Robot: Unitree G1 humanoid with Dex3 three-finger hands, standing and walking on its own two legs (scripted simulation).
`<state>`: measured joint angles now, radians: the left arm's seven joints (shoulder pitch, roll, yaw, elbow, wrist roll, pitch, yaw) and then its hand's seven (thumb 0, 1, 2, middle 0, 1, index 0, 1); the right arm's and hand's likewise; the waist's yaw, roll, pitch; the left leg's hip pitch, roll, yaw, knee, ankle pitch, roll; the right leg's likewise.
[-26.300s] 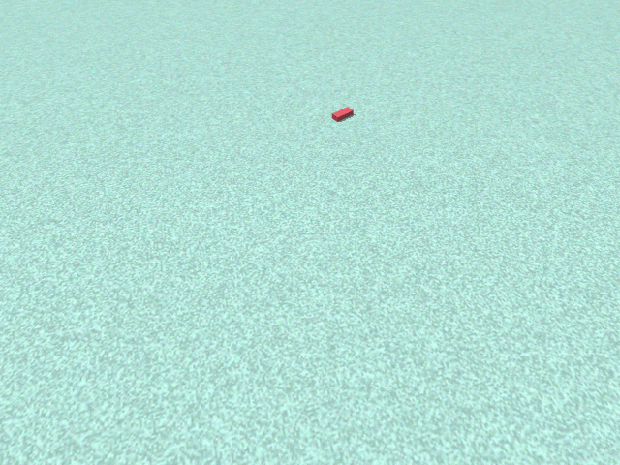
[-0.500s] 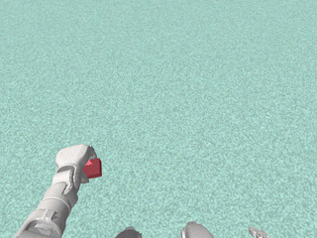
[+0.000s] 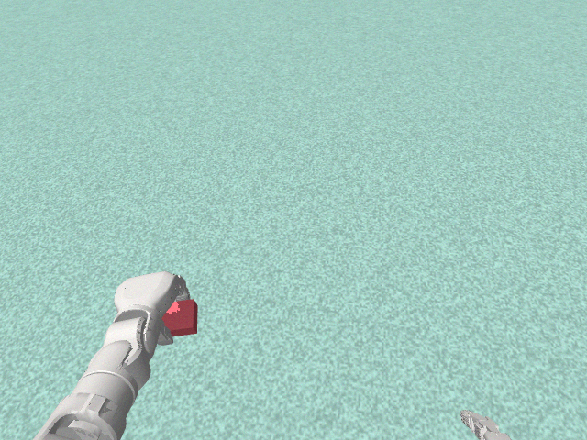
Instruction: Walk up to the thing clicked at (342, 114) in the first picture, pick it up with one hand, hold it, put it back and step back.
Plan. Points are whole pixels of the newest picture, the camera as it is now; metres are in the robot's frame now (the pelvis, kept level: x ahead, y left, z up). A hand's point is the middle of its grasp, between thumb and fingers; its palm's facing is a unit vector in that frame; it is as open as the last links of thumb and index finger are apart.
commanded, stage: hold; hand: left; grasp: from above
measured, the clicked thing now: (159, 320) +0.33 +0.24 -0.09
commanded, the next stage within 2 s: crouch in 1.56 s
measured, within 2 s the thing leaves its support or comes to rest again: neither
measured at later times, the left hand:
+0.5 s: hand (157, 322) +0.30 +0.21 -0.03, palm faces -0.42 -0.08 -0.90, open 7.7 cm
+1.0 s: hand (154, 325) +0.29 +0.21 -0.01, palm faces -0.41 -0.08 -0.91, open 7.7 cm
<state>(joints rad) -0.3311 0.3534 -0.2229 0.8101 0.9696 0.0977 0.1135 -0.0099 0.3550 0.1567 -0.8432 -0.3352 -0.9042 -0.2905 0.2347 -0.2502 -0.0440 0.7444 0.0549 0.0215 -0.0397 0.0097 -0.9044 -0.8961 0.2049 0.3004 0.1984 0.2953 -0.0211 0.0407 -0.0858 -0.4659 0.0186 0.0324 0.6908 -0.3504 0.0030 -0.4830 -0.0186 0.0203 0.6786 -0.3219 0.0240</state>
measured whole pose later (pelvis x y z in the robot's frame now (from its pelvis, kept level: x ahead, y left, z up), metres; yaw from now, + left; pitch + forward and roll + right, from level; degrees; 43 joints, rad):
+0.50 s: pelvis +0.00 +0.00 +0.01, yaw +0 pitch +4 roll +0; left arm -0.28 0.36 -0.24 0.68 0.97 0.10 0.02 -0.01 0.36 0.14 -0.85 -0.31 -0.92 -0.26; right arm 0.22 -0.26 -0.03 0.70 0.06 0.05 -0.03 0.01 -0.91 -0.90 0.20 0.30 0.20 0.30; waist 0.00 0.05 -0.05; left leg -0.35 0.02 0.04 0.59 -0.30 0.00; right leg -0.38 -0.02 0.03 0.59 -0.28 0.02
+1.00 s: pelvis -0.01 -0.01 +0.02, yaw +0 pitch +2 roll +1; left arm -0.24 0.38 -0.23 0.59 0.97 0.10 -0.03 0.00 0.36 0.12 -0.88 -0.27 -0.94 -0.22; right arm 0.19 -0.26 -0.02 0.69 0.07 0.05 -0.05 0.01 -0.91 -0.90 0.20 0.30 0.20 0.30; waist 0.02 0.06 -0.03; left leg -0.29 0.02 0.04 0.52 -0.26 -0.01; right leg -0.33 -0.01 0.03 0.54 -0.25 0.01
